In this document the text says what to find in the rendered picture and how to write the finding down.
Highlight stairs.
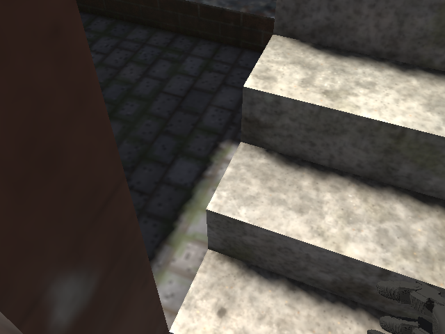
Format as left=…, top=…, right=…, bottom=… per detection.
left=169, top=0, right=445, bottom=334

